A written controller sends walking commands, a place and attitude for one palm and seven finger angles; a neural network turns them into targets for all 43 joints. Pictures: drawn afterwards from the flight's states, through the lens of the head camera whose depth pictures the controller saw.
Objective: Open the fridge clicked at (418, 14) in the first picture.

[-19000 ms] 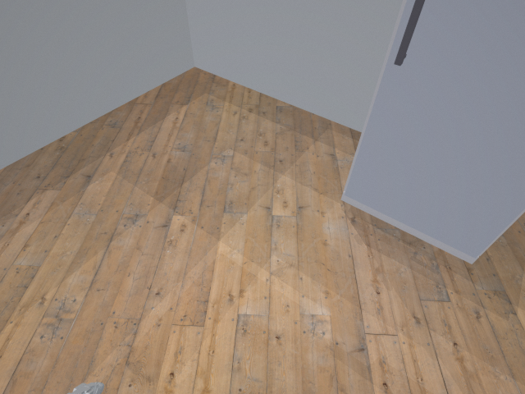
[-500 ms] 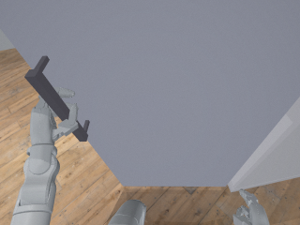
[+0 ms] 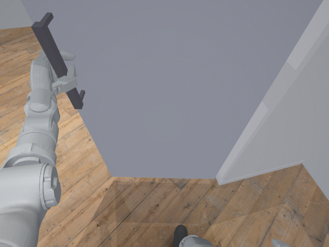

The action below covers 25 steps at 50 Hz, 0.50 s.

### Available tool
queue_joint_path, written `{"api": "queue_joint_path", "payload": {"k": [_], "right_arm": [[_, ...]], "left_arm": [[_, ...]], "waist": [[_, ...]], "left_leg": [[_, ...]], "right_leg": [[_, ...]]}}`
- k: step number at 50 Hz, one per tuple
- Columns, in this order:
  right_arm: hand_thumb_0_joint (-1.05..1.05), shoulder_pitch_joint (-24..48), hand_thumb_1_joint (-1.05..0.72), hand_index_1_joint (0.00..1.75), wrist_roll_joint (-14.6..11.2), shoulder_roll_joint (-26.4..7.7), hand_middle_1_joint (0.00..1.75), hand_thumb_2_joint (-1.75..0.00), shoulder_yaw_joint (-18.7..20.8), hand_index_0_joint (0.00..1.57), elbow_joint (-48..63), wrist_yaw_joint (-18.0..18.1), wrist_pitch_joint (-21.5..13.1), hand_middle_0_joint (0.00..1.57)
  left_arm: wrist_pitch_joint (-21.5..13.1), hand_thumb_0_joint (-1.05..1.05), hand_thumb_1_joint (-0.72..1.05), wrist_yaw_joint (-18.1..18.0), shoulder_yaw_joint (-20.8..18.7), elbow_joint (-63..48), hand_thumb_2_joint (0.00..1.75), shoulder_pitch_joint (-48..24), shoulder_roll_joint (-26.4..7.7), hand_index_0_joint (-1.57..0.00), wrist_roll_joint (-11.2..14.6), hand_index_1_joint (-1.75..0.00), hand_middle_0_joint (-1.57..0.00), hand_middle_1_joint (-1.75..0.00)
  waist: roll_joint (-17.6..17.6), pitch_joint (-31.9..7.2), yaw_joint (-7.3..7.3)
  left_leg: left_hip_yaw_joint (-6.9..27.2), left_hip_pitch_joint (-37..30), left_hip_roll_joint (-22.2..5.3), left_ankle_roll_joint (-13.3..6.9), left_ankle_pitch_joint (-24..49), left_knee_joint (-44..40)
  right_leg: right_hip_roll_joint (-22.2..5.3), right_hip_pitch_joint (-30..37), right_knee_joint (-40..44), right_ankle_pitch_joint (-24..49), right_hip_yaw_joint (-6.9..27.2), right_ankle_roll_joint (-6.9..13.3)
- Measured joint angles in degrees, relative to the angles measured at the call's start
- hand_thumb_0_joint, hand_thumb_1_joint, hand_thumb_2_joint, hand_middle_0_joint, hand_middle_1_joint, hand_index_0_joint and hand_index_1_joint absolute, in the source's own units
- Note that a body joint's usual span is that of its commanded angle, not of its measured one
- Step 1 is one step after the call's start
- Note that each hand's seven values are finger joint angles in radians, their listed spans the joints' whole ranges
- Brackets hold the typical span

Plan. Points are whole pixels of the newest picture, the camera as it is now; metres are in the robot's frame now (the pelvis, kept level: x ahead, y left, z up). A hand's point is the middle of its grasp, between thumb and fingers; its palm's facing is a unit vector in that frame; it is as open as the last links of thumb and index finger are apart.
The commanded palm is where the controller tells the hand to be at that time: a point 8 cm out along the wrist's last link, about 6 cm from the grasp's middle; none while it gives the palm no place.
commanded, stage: stop walking and hold the door back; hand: left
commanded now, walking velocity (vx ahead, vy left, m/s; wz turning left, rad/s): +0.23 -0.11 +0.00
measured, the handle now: (65, 68) +0.51 +0.25 +0.14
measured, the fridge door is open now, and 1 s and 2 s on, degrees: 75 70 71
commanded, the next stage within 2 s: loosen the grip on the handle in 0.96 s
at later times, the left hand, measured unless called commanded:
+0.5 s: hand (77, 66) +0.51 +0.22 +0.14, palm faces +0.30 -0.94 -0.14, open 5.3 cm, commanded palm +0.48 +0.30 +0.12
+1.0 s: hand (73, 71) +0.50 +0.23 +0.13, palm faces +0.20 -0.95 -0.25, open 5.6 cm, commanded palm +0.48 +0.29 +0.12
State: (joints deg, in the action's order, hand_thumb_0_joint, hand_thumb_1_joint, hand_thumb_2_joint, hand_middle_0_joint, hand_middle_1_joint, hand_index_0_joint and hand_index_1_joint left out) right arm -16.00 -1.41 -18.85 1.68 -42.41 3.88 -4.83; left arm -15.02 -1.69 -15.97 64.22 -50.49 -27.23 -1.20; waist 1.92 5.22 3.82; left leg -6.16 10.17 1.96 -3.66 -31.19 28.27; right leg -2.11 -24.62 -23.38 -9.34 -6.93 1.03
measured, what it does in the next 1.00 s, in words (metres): steps on the spot: right foot, then left foot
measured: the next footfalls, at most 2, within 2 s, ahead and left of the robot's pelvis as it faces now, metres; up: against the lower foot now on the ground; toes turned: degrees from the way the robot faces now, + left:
right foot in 0.34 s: +0.08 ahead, -0.15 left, +0.00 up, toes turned -7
left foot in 0.66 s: +0.09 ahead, +0.13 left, +0.00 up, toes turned -4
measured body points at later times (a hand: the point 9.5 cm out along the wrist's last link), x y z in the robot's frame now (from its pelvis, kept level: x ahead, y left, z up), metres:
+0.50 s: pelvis +0.01 -0.01 -0.01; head +0.08 -0.03 +0.44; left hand +0.49 +0.27 +0.15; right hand +0.06 -0.31 -0.13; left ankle +0.02 +0.11 -0.68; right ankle +0.04 -0.15 -0.74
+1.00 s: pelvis +0.02 +0.03 -0.01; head +0.09 +0.01 +0.44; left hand +0.49 +0.28 +0.15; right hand +0.10 -0.22 -0.14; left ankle +0.06 +0.13 -0.74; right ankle +0.00 -0.09 -0.74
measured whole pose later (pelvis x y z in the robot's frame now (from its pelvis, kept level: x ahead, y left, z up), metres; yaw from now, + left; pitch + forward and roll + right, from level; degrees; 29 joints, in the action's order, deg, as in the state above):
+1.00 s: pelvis +0.02 +0.03 -0.01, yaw -7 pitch +2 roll -2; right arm -13.5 -2.3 -12.4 -3.5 -39.6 4.6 -3.7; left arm -12.3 -0.4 -18.7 49.4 -43.2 -28.6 0.1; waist -2.8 7.7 2.2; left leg -2.7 22.0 -3.8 0.3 -15.3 37.0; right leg 1.6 -14.6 -29.7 -16.3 -3.5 0.7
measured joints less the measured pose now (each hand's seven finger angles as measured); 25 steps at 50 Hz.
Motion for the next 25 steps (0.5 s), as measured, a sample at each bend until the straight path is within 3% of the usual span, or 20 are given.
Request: {"api": "queue_joint_path", "payload": {"k": [1,3,5,7,10,15,17,19,21,25], "right_arm": [[0.01,-0.7,-0.91,0.30,0.1,0.0,0.30,-0.90,0.1,0.21,0.1,0.4,-0.3,0.20],[0.01,-2.2,-0.91,0.30,-0.3,0.7,0.30,-0.90,-0.1,0.21,-1.1,1.0,-0.3,0.20],[0.01,-4.6,-0.91,0.30,-1.0,1.5,0.30,-0.90,-0.8,0.21,-3.4,1.3,0.9,0.20],[0.01,-7.3,-0.91,0.30,-1.5,2.4,0.30,-0.90,-1.8,0.21,-5.5,1.8,1.9,0.20],[0.01,-10.1,-0.91,0.30,-1.9,4.3,0.30,-0.90,-2.8,0.21,-7.8,2.4,2.6,0.20],[0.01,-11.0,-0.91,0.30,-1.5,6.2,0.30,-0.90,-3.9,0.21,-7.1,2.3,2.0,0.21],[0.01,-10.4,-0.90,0.30,-1.5,6.1,0.30,-0.90,-4.1,0.21,-5.6,1.8,1.7,0.21],[0.01,-6.3,-0.90,0.30,-1.8,4.6,0.30,-0.90,-3.2,0.21,-4.9,1.4,2.3,0.21],[0.01,-2.1,-0.90,0.30,-2.2,3.3,0.30,-0.90,-2.3,0.21,-4.0,1.2,2.5,0.21],[0.01,3.6,-0.91,0.30,-1.8,0.7,0.30,-0.90,-2.7,0.21,-1.8,1.7,1.7,0.20]], "left_arm": [[0.1,-0.04,0.67,0.3,0.0,0.7,0.78,-1.3,-0.9,-0.46,0.5,-1.40,-0.45,-1.40],[1.0,-0.02,0.68,0.6,-1.1,1.5,0.78,-3.2,-1.6,-0.46,1.2,-1.40,-0.45,-1.40],[1.6,-0.01,0.70,0.5,-1.4,3.4,0.79,-3.6,-1.3,-0.45,1.3,-1.40,-0.45,-1.40],[2.6,-0.01,0.70,0.6,-1.0,5.4,0.79,-4.1,-1.1,-0.45,1.1,-1.40,-0.45,-1.40],[3.9,-0.02,0.70,1.1,0.2,6.7,0.77,-4.6,-1.4,-0.44,0.9,-1.40,-0.45,-1.40],[4.7,-0.03,0.68,2.3,0.1,6.4,0.78,-4.6,-4.8,-0.45,1.2,-1.40,-0.45,-1.40],[4.6,-0.03,0.68,2.6,-1.3,6.4,0.78,-4.9,-6.7,-0.45,0.6,-1.40,-0.45,-1.40],[4.0,-0.03,0.68,2.1,-4.6,4.9,0.79,-3.9,-7.8,-0.45,0.1,-1.40,-0.45,-1.40],[4.8,-0.04,0.69,1.6,-7.1,3.5,0.78,-3.2,-8.2,-0.44,0.6,-1.40,-0.45,-1.40],[5.0,-0.06,0.70,2.2,-11.0,4.0,0.78,-2.9,-7.6,-0.44,0.5,-1.40,-0.45,-1.40]], "waist": [[-0.5,0.7,0.82],[-0.5,2.8,1.59],[-1.0,1.9,2.12],[-2.0,0.4,2.25],[-2.7,-1.0,1.17],[-2.7,-1.1,-0.01],[-2.0,-1.2,0.80],[-4.1,0.9,2.05],[-4.5,3.0,3.02],[-3.2,3.8,3.64]], "left_leg": [[0.4,0.1,-0.5,-1.0,4.5,-1.6],[-0.3,0.7,-1.2,-1.2,15.1,0.2],[0.0,0.6,-1.5,-0.4,14.9,0.4],[0.6,0.5,-2.1,0.3,14.3,-0.9],[0.9,0.1,-3.5,1.1,14.6,-2.4],[-0.2,1.1,-6.1,3.0,11.8,1.2],[-0.1,3.8,-6.3,3.8,9.0,7.0],[2.8,8.8,-7.4,4.1,6.0,18.0],[5.6,13.3,-5.9,4.3,2.8,28.4],[6.0,18.0,-4.7,4.6,4.4,32.3]], "right_leg": [[0.4,-2.9,-6.7,-5.3,0.4,-1.2],[1.8,-8.0,-25.2,-10.6,4.4,-1.5],[2.3,-10.5,-36.6,-9.4,6.2,-2.0],[2.0,-10.8,-40.2,-7.8,6.4,-2.5],[1.1,-8.3,-36.2,-7.3,5.8,-3.1],[1.1,1.2,-15.3,-7.2,3.1,-2.5],[0.9,6.1,-6.7,-1.8,2.6,-1.3],[2.4,5.8,-8.1,-4.2,2.1,-0.5],[2.3,5.9,-9.4,-5.0,2.6,-0.5],[0.8,6.8,-8.2,-4.1,4.2,-1.3]]}}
